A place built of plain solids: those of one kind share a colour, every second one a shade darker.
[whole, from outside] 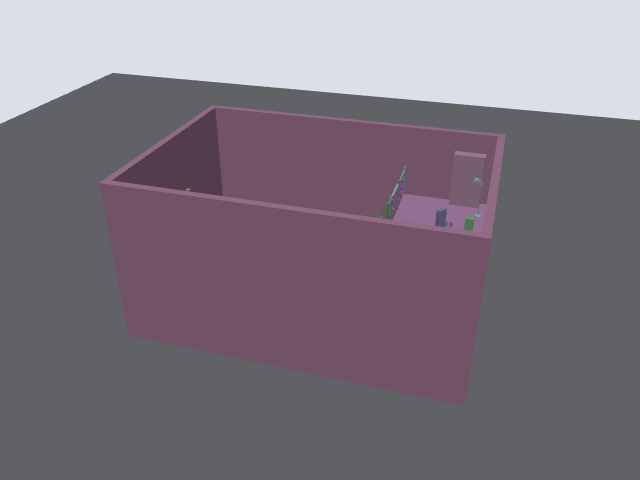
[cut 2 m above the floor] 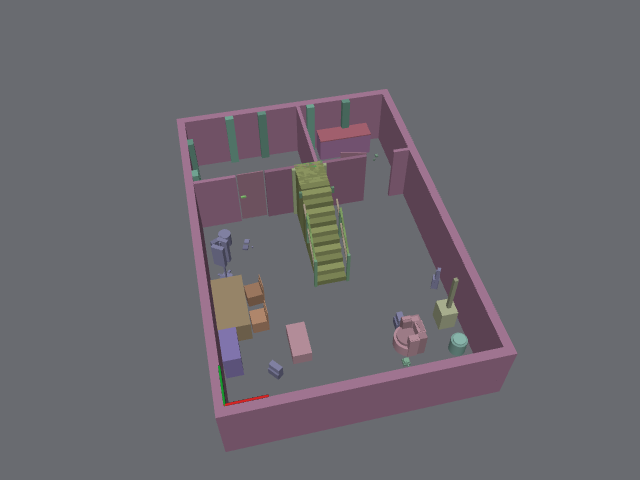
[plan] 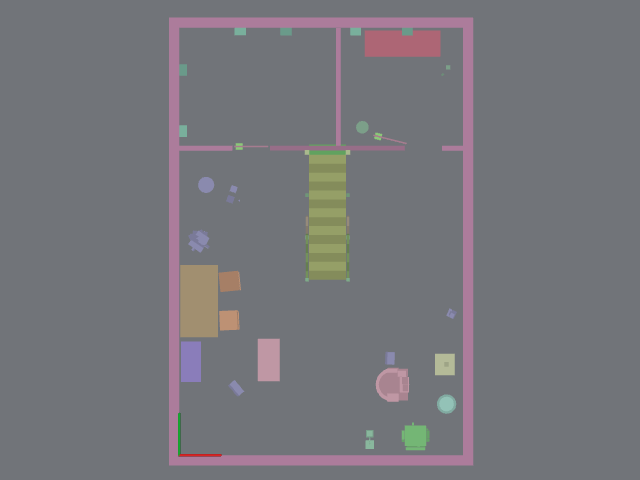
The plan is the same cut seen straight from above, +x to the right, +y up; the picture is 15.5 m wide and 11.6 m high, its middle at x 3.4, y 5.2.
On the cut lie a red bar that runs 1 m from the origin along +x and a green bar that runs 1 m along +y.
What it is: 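A dwelling of one tall room, 6.9 x 10.3 m inside and 5.3 m high, with a sleeping gallery 2.91 m up across one short end and a free-standing straight stair of 15 risers to it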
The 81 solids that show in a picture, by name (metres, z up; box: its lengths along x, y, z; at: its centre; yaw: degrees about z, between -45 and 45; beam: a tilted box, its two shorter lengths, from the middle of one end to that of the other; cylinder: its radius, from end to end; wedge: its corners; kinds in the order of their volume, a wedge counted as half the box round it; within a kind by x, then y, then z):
{
 "wall_1": {"box": [0.25, 10.83, 5.51], "at": [-0.12, 5.16, 2.7]},
 "wall_2": {"box": [1.29, 0.12, 2.81], "at": [0.64, 7.42, 1.35]},
 "wall_3": {"box": [7.36, 0.25, 5.51], "at": [3.43, -0.12, 2.7]},
 "wall_4": {"box": [7.36, 0.25, 5.51], "at": [3.43, 10.45, 2.7]},
 "wall_5": {"box": [3.26, 0.12, 2.81], "at": [3.82, 7.42, 1.35]},
 "wall_6": {"box": [0.12, 2.85, 2.81], "at": [3.84, 8.9, 1.35]},
 "wall_7": {"box": [0.51, 0.12, 2.81], "at": [6.6, 7.42, 1.35]},
 "wall_8": {"box": [0.25, 10.83, 5.51], "at": [6.98, 5.16, 2.7]},
 "step_1": {"box": [0.9, 0.65, 0.24], "at": [3.58, 4.57, 0.07]},
 "step_2": {"box": [0.9, 0.65, 0.44], "at": [3.58, 4.78, 0.17]},
 "step_3": {"box": [0.9, 0.65, 0.63], "at": [3.58, 5.0, 0.27]},
 "step_4": {"box": [0.9, 0.65, 0.83], "at": [3.58, 5.21, 0.36]},
 "step_5": {"box": [0.9, 0.65, 1.02], "at": [3.58, 5.43, 0.46]},
 "step_6": {"box": [0.9, 0.65, 1.21], "at": [3.58, 5.64, 0.56]},
 "step_7": {"box": [0.9, 0.65, 1.41], "at": [3.58, 5.86, 0.65]},
 "step_8": {"box": [0.9, 0.65, 1.6], "at": [3.58, 6.07, 0.75]},
 "step_9": {"box": [0.9, 0.65, 1.8], "at": [3.58, 6.29, 0.85]},
 "step_10": {"box": [0.9, 0.65, 1.99], "at": [3.58, 6.51, 0.94]},
 "step_11": {"box": [0.9, 0.65, 2.18], "at": [3.58, 6.72, 1.04]},
 "step_12": {"box": [0.9, 0.65, 2.38], "at": [3.58, 6.94, 1.14]},
 "step_13": {"box": [0.9, 0.65, 2.57], "at": [3.58, 7.15, 1.24]},
 "step_14": {"box": [0.9, 0.46, 2.77], "at": [3.58, 7.27, 1.33]},
 "upper_floor_1": {"box": [3.27, 3.19, 0.18], "at": [1.51, 8.85, 2.82]},
 "slotfit_loft_table_1": {"box": [0.92, 1.75, 0.8], "at": [0.48, 3.72, 0.35]},
 "kitchen_units_units_1": {"box": [1.83, 0.62, 0.89], "at": [5.4, 9.96, 0.4]},
 "slotfit_known_1": {"box": [0.54, 1.03, 0.47], "at": [2.16, 2.3, 0.19]},
 "slotfit_known_2": {"cylinder": 0.31, "from": [5.13, 1.7, -0.05], "to": [5.13, 1.7, 0.47]},
 "slotfit_known_3": {"box": [0.25, 0.1, 0.87], "at": [5.15, 1.37, 0.38]},
 "slotfit_known_4": {"cylinder": 0.4, "from": [5.15, 1.7, -0.05], "to": [5.15, 1.7, 0.37]},
 "slotfit_known_5": {"box": [0.25, 0.1, 0.87], "at": [5.15, 2.04, 0.38]},
 "slotfit_known_6": {"box": [0.28, 0.2, 0.85], "at": [5.16, 1.39, 0.37]},
 "slotfit_known_7": {"box": [0.28, 0.2, 0.85], "at": [5.16, 2.02, 0.37]},
 "slotfit_known_8": {"box": [0.2, 0.15, 0.87], "at": [5.38, 1.97, 0.38]},
 "slotfit_known_9": {"box": [0.23, 0.2, 0.85], "at": [5.41, 1.42, 0.37]},
 "slotfit_known_10": {"box": [0.23, 0.2, 0.85], "at": [5.44, 1.79, 0.37]},
 "slotfit_known_11": {"box": [0.15, 0.17, 0.87], "at": [5.45, 1.8, 0.38]},
 "slotfit_gallery_storage_1": {"box": [0.36, 1.04, 1.94], "at": [0.22, 9.52, 3.83]},
 "curtains_1": {"box": [0.19, 0.28, 2.28], "at": [0.09, 7.83, 1.2]},
 "curtains_2": {"box": [0.19, 0.28, 2.28], "at": [0.09, 9.31, 1.2]},
 "curtains_3": {"box": [0.28, 0.19, 2.14], "at": [1.47, 10.24, 1.13]},
 "curtains_4": {"box": [0.28, 0.19, 2.14], "at": [2.58, 10.24, 1.13]},
 "curtains_5": {"box": [0.26, 0.19, 2.26], "at": [4.26, 10.24, 1.19]},
 "curtains_6": {"box": [0.26, 0.19, 2.26], "at": [5.51, 10.24, 1.19]},
 "head_base_1": {"box": [0.9, 0.25, 2.86], "at": [3.58, 7.38, 1.38]},
 "slotfit_wall_table_1": {"box": [0.48, 0.98, 0.97], "at": [0.28, 2.26, 0.43]},
 "clutter_clhall_1": {"box": [0.37, 0.13, 0.79], "at": [0.4, 5.05, 1.23], "yaw": -34.5},
 "clutter_clhall_2": {"box": [0.36, 0.13, 0.91], "at": [0.41, 5.32, 1.17], "yaw": 25.5},
 "clutter_clhall_3": {"box": [0.33, 0.12, 0.9], "at": [0.56, 5.29, 1.18], "yaw": -34.5},
 "clutter_clhall_4": {"cylinder": 0.19, "from": [0.65, 6.53, -0.05], "to": [0.65, 6.53, 0.46]},
 "clutter_clhall_5": {"box": [0.17, 0.17, 0.12], "at": [1.23, 6.19, 0.01], "yaw": -19.4},
 "clutter_clhall_6": {"box": [0.16, 0.16, 0.1], "at": [1.31, 6.43, 0.0], "yaw": -19.4},
 "clutter_clhall_7": {"box": [0.19, 0.37, 0.28], "at": [1.36, 1.61, 0.09], "yaw": 39.8},
 "clutter_clhall_8": {"box": [0.16, 0.36, 0.47], "at": [1.39, 1.63, 0.18], "yaw": 39.8},
 "clutter_clhall_9": {"box": [0.33, 0.12, 0.78], "at": [4.3, 9.11, 4.26], "yaw": -31.0},
 "clutter_clhall_10": {"box": [0.21, 0.31, 0.31], "at": [5.08, 2.34, 0.1], "yaw": -2.1},
 "clutter_clhall_11": {"box": [0.18, 0.3, 0.52], "at": [5.12, 2.34, 0.21], "yaw": -2.1},
 "clutter_clhall_12": {"box": [0.1, 0.12, 0.95], "at": [6.58, 3.37, 0.43], "yaw": -26.1},
 "stove_1": {"box": [0.48, 0.52, 0.77], "at": [6.42, 2.19, 0.33]},
 "stove_2": {"box": [0.11, 0.11, 4.61], "at": [6.46, 2.19, 3.01]},
 "slotfit_loft_chair_1": {"box": [0.45, 0.47, 0.51], "at": [1.2, 3.26, 0.21], "yaw": 2.3},
 "slotfit_loft_chair_2": {"box": [0.47, 0.47, 0.49], "at": [1.21, 4.2, 0.19], "yaw": 5.6},
 "slotfit_seat_1": {"box": [0.47, 0.07, 0.84], "at": [5.71, 0.16, 0.37]},
 "slotfit_seat_2": {"box": [0.53, 0.5, 0.53], "at": [5.71, 0.47, 0.21]},
 "slotfit_corner_1": {"cylinder": 0.23, "from": [6.46, 1.24, -0.05], "to": [6.46, 1.24, 0.47]},
 "slotfit_corner_2": {"cylinder": 0.18, "from": [6.46, 1.24, -0.05], "to": [6.46, 1.24, 0.53]},
 "doorleaf_door_1": {"box": [0.83, 0.036, 2.07], "at": [1.74, 7.46, 0.99]},
 "doorleaf_door_2": {"box": [0.83, 0.041, 2.07], "at": [5.09, 7.63, 0.99], "yaw": -14.1},
 "guard_post_1": {"box": [0.09, 0.09, 1.1], "at": [2.64, 7.31, 3.41]},
 "guard_post_2": {"box": [0.09, 0.09, 1.28], "at": [3.09, 4.24, 0.59]},
 "guard_post_3": {"box": [0.09, 0.09, 1.28], "at": [3.09, 5.26, 1.51]},
 "guard_post_4": {"box": [0.09, 0.09, 1.14], "at": [3.09, 7.31, 3.43]},
 "guard_post_5": {"box": [0.09, 0.09, 1.28], "at": [4.08, 4.24, 0.59]},
 "guard_post_6": {"box": [0.09, 0.09, 1.28], "at": [4.08, 5.26, 1.51]},
 "slotfit_gallery_seat_1": {"box": [0.27, 0.27, 0.64], "at": [2.32, 9.86, 3.18]},
 "kitchen_units_worktop_1": {"box": [1.83, 0.64, 0.04], "at": [5.4, 9.95, 0.86]},
 "clutter_kitchen_1": {"cylinder": 0.15, "from": [4.42, 7.92, -0.05], "to": [4.42, 7.92, 0.54]},
 "post_1": {"box": [0.11, 0.12, 2.79], "at": [3.08, 7.32, 1.34]},
 "gal_guard_newel_1": {"box": [0.09, 0.09, 1.15], "at": [0.04, 7.31, 3.44]},
 "gal_guard_newel_2": {"box": [0.09, 0.09, 1.15], "at": [1.3, 7.31, 3.44]},
 "slotfit_hallpiece_corner_1": {"box": [0.21, 0.21, 0.07], "at": [4.6, 0.25, -0.01]},
 "doorfit_door_1": {"box": [0.17, 0.16, 0.06], "at": [1.45, 7.46, 1.05]}
}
